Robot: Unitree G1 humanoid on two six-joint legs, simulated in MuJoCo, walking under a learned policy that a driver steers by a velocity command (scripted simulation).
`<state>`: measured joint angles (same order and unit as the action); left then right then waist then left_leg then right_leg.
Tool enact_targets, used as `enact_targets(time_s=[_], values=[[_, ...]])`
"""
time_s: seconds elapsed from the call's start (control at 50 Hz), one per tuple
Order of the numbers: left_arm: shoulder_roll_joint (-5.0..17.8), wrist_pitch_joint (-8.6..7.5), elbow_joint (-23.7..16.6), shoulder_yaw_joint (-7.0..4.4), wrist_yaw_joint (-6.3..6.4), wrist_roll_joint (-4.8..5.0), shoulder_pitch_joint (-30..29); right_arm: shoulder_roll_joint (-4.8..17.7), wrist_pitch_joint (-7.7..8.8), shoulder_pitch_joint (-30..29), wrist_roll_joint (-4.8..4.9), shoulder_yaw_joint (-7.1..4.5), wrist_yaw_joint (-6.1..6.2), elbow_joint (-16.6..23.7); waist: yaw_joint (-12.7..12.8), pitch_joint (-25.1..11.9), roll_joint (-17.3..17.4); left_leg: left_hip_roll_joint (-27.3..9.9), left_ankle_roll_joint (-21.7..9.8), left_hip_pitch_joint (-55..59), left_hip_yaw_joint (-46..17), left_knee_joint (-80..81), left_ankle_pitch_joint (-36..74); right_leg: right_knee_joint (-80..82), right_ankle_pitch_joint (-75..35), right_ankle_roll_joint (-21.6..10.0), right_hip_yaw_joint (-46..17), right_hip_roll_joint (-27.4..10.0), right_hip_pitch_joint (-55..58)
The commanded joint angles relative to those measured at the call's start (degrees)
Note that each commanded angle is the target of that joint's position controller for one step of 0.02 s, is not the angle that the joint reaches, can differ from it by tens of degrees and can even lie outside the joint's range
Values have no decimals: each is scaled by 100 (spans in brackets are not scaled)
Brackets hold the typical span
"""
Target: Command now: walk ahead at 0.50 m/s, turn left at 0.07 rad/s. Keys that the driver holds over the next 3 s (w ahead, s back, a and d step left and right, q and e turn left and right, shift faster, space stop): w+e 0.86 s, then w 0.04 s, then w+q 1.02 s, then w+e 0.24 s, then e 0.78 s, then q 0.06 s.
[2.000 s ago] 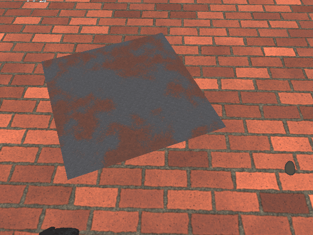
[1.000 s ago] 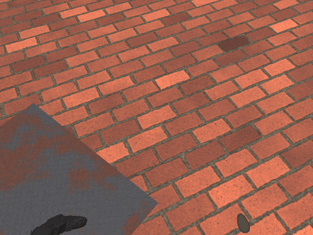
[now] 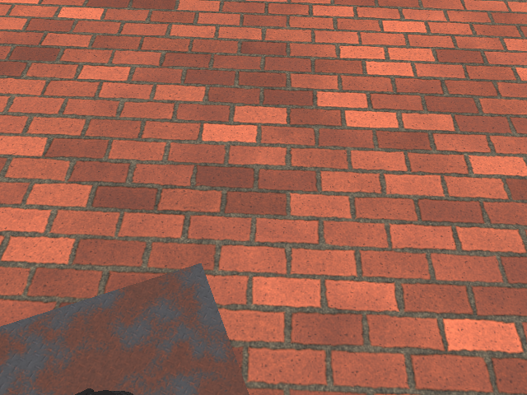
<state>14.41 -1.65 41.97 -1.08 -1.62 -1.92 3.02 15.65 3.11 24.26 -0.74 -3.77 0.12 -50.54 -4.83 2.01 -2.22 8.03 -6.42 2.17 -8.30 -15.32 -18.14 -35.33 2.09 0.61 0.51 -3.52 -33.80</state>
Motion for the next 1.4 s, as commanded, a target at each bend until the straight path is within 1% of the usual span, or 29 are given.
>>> enact_targets(time_s=[0.02,0.06,0.08,0.1,0.12,0.14,0.16,0.18,0.28,0.48,0.56,0.58,0.6,0.62,0.64,0.66,0.7,0.78,0.9,1.0,1.04,1.08,1.1,1.12,1.14,1.18,1.22,1.3,1.4], values=[[606,-148,-417,-156,11,35,-207,901,104,109,-53,-165,70,164,211,50,753,-1744,-332,104,-531,-202,4185,447,392,-383,172,244,606],[799,-202,26,-277,108,47,1105,972,109,-44,-83,-162,62,133,827,-580,566,-1481,-153,130,-81,-1724,5464,869,610,-666,356,614,2080],[1025,-246,224,-354,168,-29,2012,816,122,-45,-78,-99,56,215,1199,-1144,293,-1270,-58,-645,139,-3102,4398,918,934,-935,-415,-55,3362],[1707,-240,282,-532,176,-117,2515,386,137,490,89,-13,10,376,1011,-1730,-1021,-304,282,-2467,697,-5271,1493,1309,1458,-1741,-3240,-1529,4746],[1424,-139,353,-493,78,101,2107,609,160,465,-96,-28,1,352,759,-1520,-1022,-174,244,-3456,428,-5814,-898,2069,1566,-1925,-4651,-1700,4662],[1082,-106,227,-429,34,183,1536,694,156,9,-169,-30,-13,415,587,-630,-378,-600,239,-3815,313,-5942,-459,2041,1947,-1871,-3842,-1546,3918],[809,-117,185,-368,10,162,1290,678,190,-449,-177,6,-49,510,609,-265,84,-822,267,-3781,354,-5652,-88,2133,1504,-1761,-3144,-1268,3305],[703,-134,232,-328,24,131,1252,603,184,-623,-173,24,-77,587,510,-50,109,-988,308,-3677,391,-5288,42,2231,976,-1612,-2670,-978,2914],[865,-237,509,-384,79,207,1666,409,-33,-846,-224,136,-125,754,366,-134,-133,-1149,733,-3436,664,-4318,259,2459,-371,-1603,-1838,-453,2403],[967,-138,655,-485,162,131,2520,316,36,-2800,-84,278,-145,1451,995,-32,-185,-894,912,-3559,760,-2054,1517,1938,-1240,-1267,-1996,-292,3026],[1140,-133,466,-545,204,102,2035,606,147,-1876,-61,174,-55,1244,443,-317,-228,-627,631,-1829,703,-1235,911,1056,-1711,-929,-2275,-236,2701],[1077,-173,446,-526,160,153,1971,806,222,-1221,-112,94,19,1075,114,-686,92,-846,457,-785,523,-901,969,137,-1605,-783,-2026,108,2378],[696,-232,259,-418,121,225,1955,1257,258,-309,-240,-18,129,1034,-227,-1531,773,-2163,138,491,-734,-709,-179,-1383,-362,-631,-1496,453,1749],[293,-208,101,-334,132,353,2606,1703,146,-309,-273,-132,157,1045,143,-1961,1972,-3441,-499,1526,-3129,-103,-700,-2678,3047,-478,-766,1269,108],[783,-98,281,-385,190,139,2527,1266,62,-562,-188,-109,133,1039,263,-1381,1196,-3349,-589,919,-3406,-35,-1454,-3293,2828,-526,-671,700,-465],[851,-63,297,-415,135,68,2101,745,62,-880,-140,18,105,1116,274,-677,549,-3010,-449,177,-2506,78,-1238,-3311,2262,-518,-681,486,-426],[672,-2,230,-398,20,16,1754,452,115,-1074,-134,104,79,1039,410,-182,696,-2474,-212,-609,-1061,308,309,-2984,1779,-407,-551,194,-165],[538,173,69,-364,-130,-17,1477,500,296,-787,-25,63,30,810,530,-181,838,-2287,-207,-756,4,498,1810,-2936,1336,-267,-422,93,-235],[343,159,-330,-229,-251,-8,368,522,298,-421,-46,24,-15,530,371,80,698,-2115,-218,-672,1031,688,2412,-1669,240,-161,-217,34,-569],[297,74,-531,-100,-227,-53,-380,712,225,98,5,6,-50,119,223,261,758,-2165,-232,-478,1087,603,2959,-56,362,-390,330,202,281],[377,11,-511,-106,-151,-74,-329,831,154,198,1,-12,-45,-26,302,189,778,-2244,-230,-154,976,141,4002,270,778,-531,437,337,642],[546,-123,-106,-193,-40,-133,863,894,104,150,41,-10,-32,-125,902,-477,626,-2000,-74,-282,1154,-1346,4958,939,646,-735,474,592,2275],[895,-189,174,-311,51,-248,1831,705,122,115,80,57,-41,-13,1273,-1172,327,-1748,35,-1264,1243,-2641,3603,946,791,-918,-205,-110,3859],[1587,-198,184,-470,151,-324,2326,-98,138,483,207,251,-108,318,1203,-2124,-1062,-901,312,-3414,1488,-4740,-341,1134,820,-1491,-2731,-2158,5850],[1530,-126,191,-501,189,-69,2332,538,64,349,103,50,-7,168,1308,-2229,-590,-693,248,-3774,695,-5560,-1192,1636,670,-1629,-3449,-2344,5280],[752,-168,209,-281,168,25,1412,439,49,-126,98,21,-27,209,827,-620,-278,-1196,192,-3866,539,-5256,-377,2024,468,-1226,-1767,-1673,3743],[353,-253,273,-168,177,66,1103,294,-98,2,-35,-5,-83,48,506,-116,-367,-1347,268,-3419,586,-4897,22,2426,320,-821,-841,-1176,2864],[453,-450,456,-236,192,101,1292,67,-263,-367,-84,-25,-226,177,360,55,-258,-1399,378,-3688,677,-4836,593,2780,-152,-936,-185,-1179,2663],[411,-463,692,-240,222,76,1600,-54,-258,-1404,-92,36,-346,553,483,312,-203,-1410,443,-4081,876,-3597,1609,2817,-536,-928,637,-1043,2820]])
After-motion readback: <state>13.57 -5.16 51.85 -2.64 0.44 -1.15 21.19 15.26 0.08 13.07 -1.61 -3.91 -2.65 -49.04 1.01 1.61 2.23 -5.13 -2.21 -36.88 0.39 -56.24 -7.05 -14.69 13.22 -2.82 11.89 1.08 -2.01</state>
